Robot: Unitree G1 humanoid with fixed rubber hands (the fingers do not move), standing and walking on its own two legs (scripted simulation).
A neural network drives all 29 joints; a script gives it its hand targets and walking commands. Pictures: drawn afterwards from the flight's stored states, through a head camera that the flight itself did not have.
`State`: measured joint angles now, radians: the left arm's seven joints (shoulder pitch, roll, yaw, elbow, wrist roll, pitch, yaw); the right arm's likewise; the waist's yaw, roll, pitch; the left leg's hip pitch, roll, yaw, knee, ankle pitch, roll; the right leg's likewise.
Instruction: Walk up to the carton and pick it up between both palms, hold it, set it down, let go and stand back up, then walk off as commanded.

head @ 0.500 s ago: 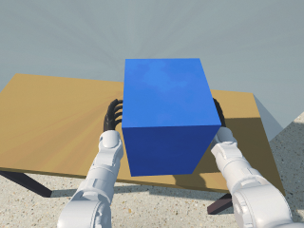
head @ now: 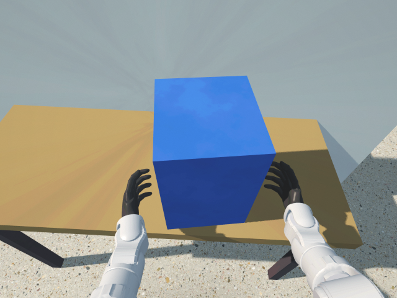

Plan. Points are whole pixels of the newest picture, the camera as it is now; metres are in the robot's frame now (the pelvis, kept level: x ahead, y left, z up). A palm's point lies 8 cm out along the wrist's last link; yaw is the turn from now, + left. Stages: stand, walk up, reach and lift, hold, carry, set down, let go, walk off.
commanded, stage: set down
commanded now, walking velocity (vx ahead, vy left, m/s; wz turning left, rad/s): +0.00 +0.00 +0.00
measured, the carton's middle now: (204, 158) +0.42 +0.02 +0.01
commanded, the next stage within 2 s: none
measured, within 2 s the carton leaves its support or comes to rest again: neither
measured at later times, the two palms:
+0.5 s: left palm (128, 246) +0.23 +0.17 -0.04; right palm (304, 235) +0.26 -0.20 -0.02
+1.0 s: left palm (114, 279) +0.17 +0.18 -0.04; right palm (315, 275) +0.19 -0.20 -0.03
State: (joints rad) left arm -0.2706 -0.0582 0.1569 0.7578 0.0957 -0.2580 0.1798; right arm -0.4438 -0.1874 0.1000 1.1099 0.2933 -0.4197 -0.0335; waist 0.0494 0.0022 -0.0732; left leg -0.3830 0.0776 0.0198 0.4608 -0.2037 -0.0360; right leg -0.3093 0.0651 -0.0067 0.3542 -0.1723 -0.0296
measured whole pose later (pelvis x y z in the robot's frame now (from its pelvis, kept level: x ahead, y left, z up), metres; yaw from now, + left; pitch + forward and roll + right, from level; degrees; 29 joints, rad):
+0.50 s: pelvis -0.02 +0.00 +0.00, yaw +0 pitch +5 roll -2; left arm -0.05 -0.04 0.06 0.64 0.06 -0.28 0.18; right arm -0.20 -0.19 0.06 0.93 0.29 -0.45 0.03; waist 0.04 0.00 -0.05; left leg -0.38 0.08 0.02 0.47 -0.18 -0.03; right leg -0.31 0.06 -0.01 0.38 -0.16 -0.03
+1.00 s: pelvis -0.02 +0.00 +0.00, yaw +0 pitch +5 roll -1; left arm 0.22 -0.01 0.00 0.44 0.02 -0.28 0.19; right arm 0.14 -0.19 0.07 0.65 0.29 -0.46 0.04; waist 0.03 -0.02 -0.06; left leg -0.35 0.06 0.02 0.44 -0.17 -0.02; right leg -0.30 0.05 -0.01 0.38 -0.16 -0.03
